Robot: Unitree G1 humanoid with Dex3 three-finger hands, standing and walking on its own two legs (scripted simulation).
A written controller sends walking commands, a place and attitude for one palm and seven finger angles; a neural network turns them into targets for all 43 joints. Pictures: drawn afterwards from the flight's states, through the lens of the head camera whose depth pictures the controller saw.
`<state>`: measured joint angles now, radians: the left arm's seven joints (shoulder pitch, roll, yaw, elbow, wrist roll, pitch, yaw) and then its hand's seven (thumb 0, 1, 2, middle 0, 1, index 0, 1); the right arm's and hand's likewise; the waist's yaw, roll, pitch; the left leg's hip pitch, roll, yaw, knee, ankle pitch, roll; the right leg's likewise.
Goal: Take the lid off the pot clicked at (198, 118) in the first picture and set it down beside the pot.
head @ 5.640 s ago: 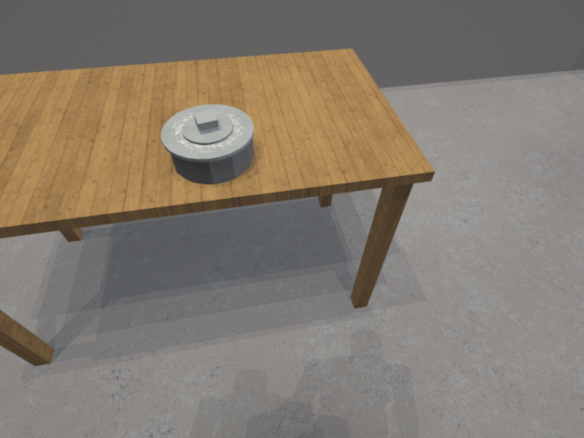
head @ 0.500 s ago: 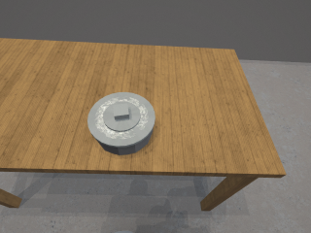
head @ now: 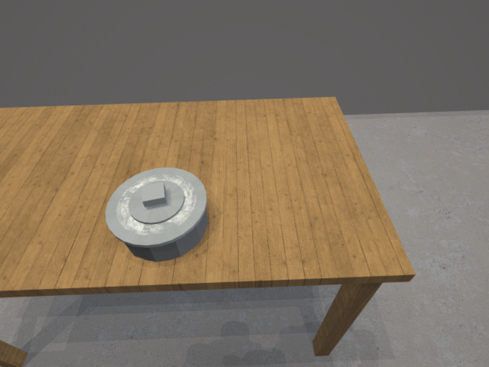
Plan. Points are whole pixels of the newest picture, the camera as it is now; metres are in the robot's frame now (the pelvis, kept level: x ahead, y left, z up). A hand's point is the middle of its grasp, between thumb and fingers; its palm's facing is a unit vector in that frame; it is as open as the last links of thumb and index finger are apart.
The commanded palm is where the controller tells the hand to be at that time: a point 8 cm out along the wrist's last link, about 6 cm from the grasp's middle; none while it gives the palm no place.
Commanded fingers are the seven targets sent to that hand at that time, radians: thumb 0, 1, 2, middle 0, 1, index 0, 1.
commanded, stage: come to a stop and stand still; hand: left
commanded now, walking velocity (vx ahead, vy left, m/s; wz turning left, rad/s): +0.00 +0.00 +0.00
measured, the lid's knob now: (154, 194) +0.41 +0.19 +0.05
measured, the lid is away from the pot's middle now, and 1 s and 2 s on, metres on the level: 0.00 0.00 0.00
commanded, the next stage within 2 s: look again from close up in 0.26 s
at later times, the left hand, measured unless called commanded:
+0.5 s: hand out of the picture +0.05 +0.20 -0.16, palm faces +0.00 -0.98 -0.21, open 7.3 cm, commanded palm none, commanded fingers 0.00 0.90 0.90 -0.20 -0.30 -0.20 -0.30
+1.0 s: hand out of the picture +0.00 +0.20 -0.16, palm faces +0.00 -0.98 -0.19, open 7.4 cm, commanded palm none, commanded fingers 0.00 0.90 0.90 -0.20 -0.30 -0.20 -0.30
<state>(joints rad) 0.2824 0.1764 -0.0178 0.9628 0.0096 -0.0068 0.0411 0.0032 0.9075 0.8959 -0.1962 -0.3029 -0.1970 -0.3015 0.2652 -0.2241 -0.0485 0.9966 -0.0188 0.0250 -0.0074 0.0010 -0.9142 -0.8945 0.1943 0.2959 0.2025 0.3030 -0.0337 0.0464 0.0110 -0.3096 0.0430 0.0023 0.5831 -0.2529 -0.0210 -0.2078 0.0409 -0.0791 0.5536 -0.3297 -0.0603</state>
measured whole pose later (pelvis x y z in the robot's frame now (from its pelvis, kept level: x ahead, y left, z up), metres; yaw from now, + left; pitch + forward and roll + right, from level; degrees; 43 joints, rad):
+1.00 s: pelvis +0.01 +0.03 +0.01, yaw -1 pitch +0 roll +0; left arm 0.33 0.14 -0.02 1.07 0.01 -0.02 0.04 0.00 0.91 0.90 -0.19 -0.30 -0.20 -0.30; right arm 0.29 -0.16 0.00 1.10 -0.01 -0.02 -0.02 0.00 -0.93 -0.89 0.20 0.30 0.20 0.30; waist 0.00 0.01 0.03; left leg -0.24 -0.01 0.05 0.45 -0.21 0.03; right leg -0.16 -0.01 -0.04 0.46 -0.29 -0.01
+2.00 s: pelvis -0.06 +0.04 +0.01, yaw +2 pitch +0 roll +0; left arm 0.32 0.15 -0.01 1.05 0.01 0.00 0.04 0.00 0.92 0.90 -0.19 -0.30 -0.19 -0.30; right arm 0.32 -0.13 -0.01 1.09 -0.01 -0.02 -0.02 0.01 -0.94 -0.89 0.20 0.30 0.20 0.30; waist -0.02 0.00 0.02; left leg -0.26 -0.02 0.03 0.48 -0.22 0.03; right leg -0.20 0.00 -0.01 0.48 -0.29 0.00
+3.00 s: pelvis -0.05 +0.06 +0.00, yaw +2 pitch +0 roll -1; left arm 0.30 0.17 -0.01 1.01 0.01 -0.01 0.04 0.00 0.91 0.90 -0.19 -0.30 -0.19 -0.30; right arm 0.29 -0.17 0.00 1.04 -0.02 -0.03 -0.02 0.01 -0.94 -0.89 0.20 0.30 0.20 0.30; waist -0.01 -0.01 0.00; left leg -0.27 -0.04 0.03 0.54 -0.28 0.06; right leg -0.19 -0.02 0.00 0.51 -0.32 0.02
